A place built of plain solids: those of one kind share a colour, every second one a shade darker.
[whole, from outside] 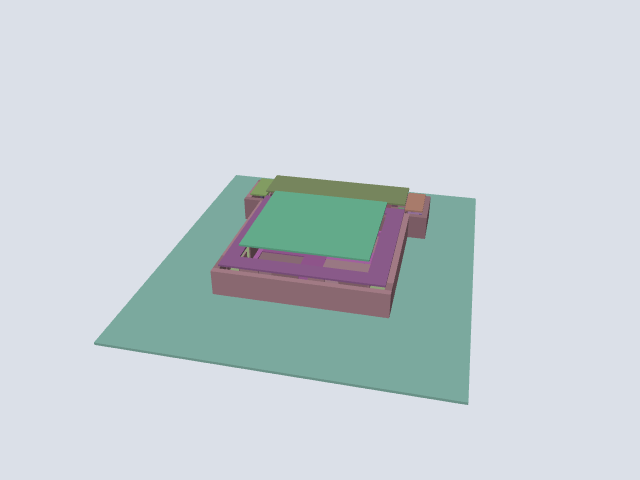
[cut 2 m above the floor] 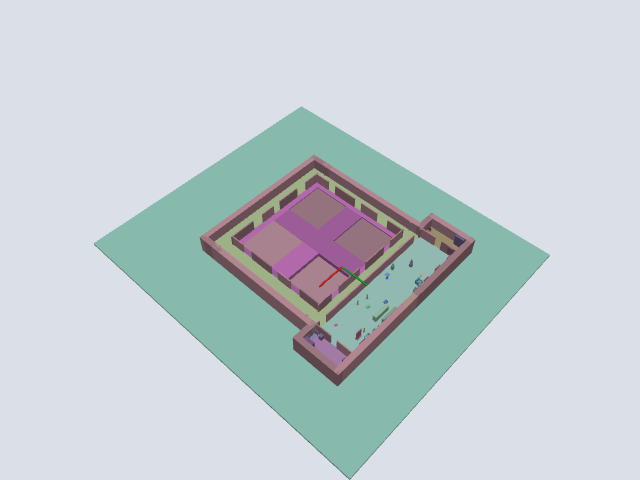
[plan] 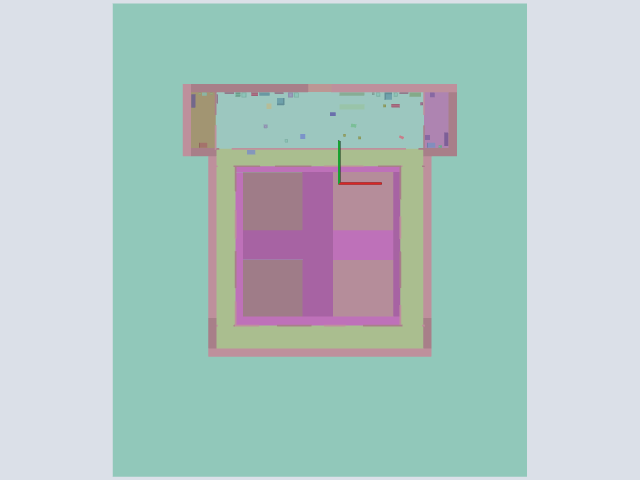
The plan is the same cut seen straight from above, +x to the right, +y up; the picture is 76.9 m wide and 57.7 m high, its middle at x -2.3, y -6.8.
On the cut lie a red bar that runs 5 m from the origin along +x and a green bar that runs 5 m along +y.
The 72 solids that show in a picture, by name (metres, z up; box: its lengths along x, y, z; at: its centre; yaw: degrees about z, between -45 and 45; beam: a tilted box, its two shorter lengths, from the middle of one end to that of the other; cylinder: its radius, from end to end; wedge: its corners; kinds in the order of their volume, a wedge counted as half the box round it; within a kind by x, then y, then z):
{
 "ground_under_all_1": {"box": [49.81, 56.9, 0.4], "at": [-2.32, -6.82, -1.53]},
 "wall_1": {"box": [1.0, 8.7, 4.16], "at": [-18.3, 7.61, 0.7]},
 "wall_2": {"box": [4.05, 1.0, 4.16], "at": [-16.77, 3.76, 0.7]},
 "wall_3": {"box": [4.85, 1.0, 4.16], "at": [-16.37, 11.46, 0.7]},
 "wall_4": {"box": [1.0, 4.65, 4.16], "at": [-15.25, -18.52, 0.7]},
 "wall_5": {"box": [1.0, 20.95, 4.16], "at": [-15.25, -7.51, 0.7]},
 "wall_6": {"box": [1.0, 3.1, 4.16], "at": [-15.25, 2.71, 0.7]},
 "wall_7": {"box": [0.2, 2.95, 4.16], "at": [-14.85, 5.53, 0.7]},
 "wall_8": {"box": [0.2, 2.95, 4.16], "at": [-14.85, 9.69, 0.7]},
 "wall_9": {"box": [0.2, 3.0, 4.16], "at": [-12.45, -15.69, 0.7]},
 "wall_10": {"box": [0.2, 4.42, 4.16], "at": [-12.45, -10.38, 0.7]},
 "wall_11": {"box": [0.2, 3.45, 4.16], "at": [-12.45, -4.94, 0.7]},
 "wall_12": {"box": [0.2, 3.13, 4.16], "at": [-12.45, 0.6, 0.7]},
 "wall_13": {"box": [2.93, 0.2, 4.16], "at": [-11.08, -17.09, 0.7]},
 "wall_14": {"box": [3.23, 0.2, 4.16], "at": [-11.08, 2.06, 0.7]},
 "wall_15": {"box": [3.08, 0.2, 4.16], "at": [-11.01, 2.06, 0.7]},
 "wall_16": {"box": [12.03, 1.0, 4.16], "at": [-9.73, 11.46, 0.7]},
 "wall_17": {"box": [4.4, 0.2, 4.16], "at": [-5.52, 2.06, 0.7]},
 "wall_18": {"box": [4.15, 0.2, 4.16], "at": [-5.39, -17.09, 0.7]},
 "wall_19": {"box": [20.93, 0.2, 4.16], "at": [-2.43, 4.16, 0.7]},
 "wall_20": {"box": [26.85, 1.0, 4.16], "at": [-2.32, -20.34, 0.7]},
 "wall_21": {"box": [2.58, 0.2, 4.16], "at": [-0.53, -17.09, 0.7]},
 "wall_22": {"box": [4.75, 0.2, 4.16], "at": [0.56, 2.06, 0.7]},
 "wall_23": {"box": [12.03, 1.0, 4.16], "at": [5.09, 11.46, 0.7]},
 "wall_24": {"box": [4.6, 0.2, 4.16], "at": [5.16, -17.09, 0.7]},
 "wall_25": {"box": [2.78, 0.2, 4.16], "at": [6.07, 2.06, 0.7]},
 "wall_26": {"box": [0.2, 2.58, 4.16], "at": [7.36, -15.9, 0.7]},
 "wall_27": {"box": [0.2, 4.4, 4.16], "at": [7.36, -10.37, 0.7]},
 "wall_28": {"box": [0.2, 2.73, 4.16], "at": [7.36, -5.3, 0.7]},
 "wall_29": {"box": [0.2, 4.1, 4.16], "at": [7.36, 0.11, 0.7]},
 "wall_30": {"box": [0.2, 2.95, 4.16], "at": [10.21, 5.53, 0.7]},
 "wall_31": {"box": [0.2, 2.95, 4.16], "at": [10.21, 9.69, 0.7]},
 "wall_32": {"box": [1.0, 4.65, 4.16], "at": [10.61, -18.52, 0.7]},
 "wall_33": {"box": [1.0, 20.95, 4.16], "at": [10.61, -7.51, 0.7]},
 "wall_34": {"box": [1.0, 3.1, 4.16], "at": [10.61, 2.71, 0.7]},
 "wall_35": {"box": [4.85, 1.0, 4.16], "at": [11.73, 11.46, 0.7]},
 "wall_36": {"box": [4.05, 1.0, 4.16], "at": [12.13, 3.76, 0.7]},
 "wall_37": {"box": [1.0, 8.7, 4.16], "at": [13.66, 7.61, 0.7]},
 "floor_corr_1": {"box": [2.4, 19.15, 1.38], "at": [-13.64, -7.51, -0.69]},
 "floor_corr_2": {"box": [25.05, 2.85, 1.38], "at": [-2.32, -18.52, -0.69]},
 "floor_corr_3": {"box": [25.05, 2.1, 1.38], "at": [-2.32, 3.11, -0.69]},
 "floor_corr_4": {"box": [2.85, 19.15, 1.38], "at": [8.78, -7.51, -0.69]},
 "floor_gang_1": {"box": [0.9, 17.35, 1.38], "at": [-11.99, -7.32, -0.69]},
 "floor_gang_2": {"box": [7.15, 3.55, 1.38], "at": [-7.97, -7.42, -0.69]},
 "floor_gang_3": {"box": [3.65, 17.35, 1.38], "at": [-2.57, -7.32, -0.69]},
 "floor_gang_4": {"box": [19.8, 1.1, 1.38], "at": [-2.54, -16.54, -0.69]},
 "floor_gang_5": {"box": [19.8, 0.7, 1.38], "at": [-2.54, 1.71, -0.69]},
 "floor_gang_6": {"box": [7.25, 3.55, 1.38], "at": [2.88, -7.42, -0.69]},
 "floor_gang_7": {"box": [0.85, 17.35, 1.38], "at": [6.93, -7.32, -0.69]},
 "floor_foyer_1": {"box": [25.05, 6.9, 1.38], "at": [-2.32, 7.61, -0.69]},
 "step_tier_1": {"box": [7.15, 6.8, 1.2], "at": [-7.97, -12.59, -0.78]},
 "step_tier_2": {"box": [7.15, 7.0, 1.14], "at": [-7.97, -2.14, -0.81]},
 "step_tier_3": {"box": [7.25, 6.8, 1.38], "at": [2.88, -12.59, -0.69]},
 "step_tier_4": {"box": [7.25, 7.0, 0.6], "at": [2.88, -2.14, -1.08]},
 "ceil_hall_1": {"box": [19.8, 19.15, 0.3], "at": [-2.54, -7.51, 5.55]},
 "ceil_corr_1": {"box": [2.4, 19.15, 0.3], "at": [-13.64, -7.51, 3.4]},
 "ceil_corr_2": {"box": [25.05, 2.85, 0.3], "at": [-2.32, -18.52, 3.4]},
 "ceil_corr_3": {"box": [25.05, 2.1, 0.3], "at": [-2.32, 3.11, 3.4]},
 "ceil_corr_4": {"box": [2.85, 19.15, 0.3], "at": [8.78, -7.51, 3.4]},
 "ceil_foyer_1": {"box": [25.05, 6.9, 0.3], "at": [-2.32, 7.61, 4.35]},
 "floor_cloaks_1": {"box": [3.05, 6.9, 1.38], "at": [11.73, 7.61, -0.69]},
 "floor_store_1": {"box": [3.05, 6.9, 1.38], "at": [-16.37, 7.61, -0.69]},
 "door_leaf_1": {"box": [2.8, 0.97, 4.65], "at": [-2.32, 11.47, 0.94]},
 "ceil_cloaks_1": {"box": [3.05, 6.9, 0.3], "at": [11.73, 7.61, 3.4]},
 "ceil_store_1": {"box": [3.05, 6.9, 0.3], "at": [-16.37, 7.61, 3.4]},
 "bar_foyer_1": {"box": [3.0, 0.65, 1.1], "at": [1.55, 9.21, 0.55]},
 "bar_foyer_2": {"box": [3.0, 0.4, 2.1], "at": [1.55, 10.73, 1.05]},
 "shelves_cloaks_1": {"box": [0.5, 1.6, 2.0], "at": [12.88, 5.31, 1.0]},
 "shelves_store_1": {"box": [0.5, 1.6, 2.0], "at": [-17.52, 9.91, 1.0]},
 "case_1": {"box": [1.0, 0.55, 0.81], "at": [-10.57, 3.75, 0.49]},
 "bench_foyer_1": {"box": [1.4, 0.5, 0.46], "at": [9.15, 10.68, 0.22]},
 "poster_case_foyer_1": {"box": [0.14, 1.1, 1.6], "at": [-14.64, 10.16, 1.3]}
}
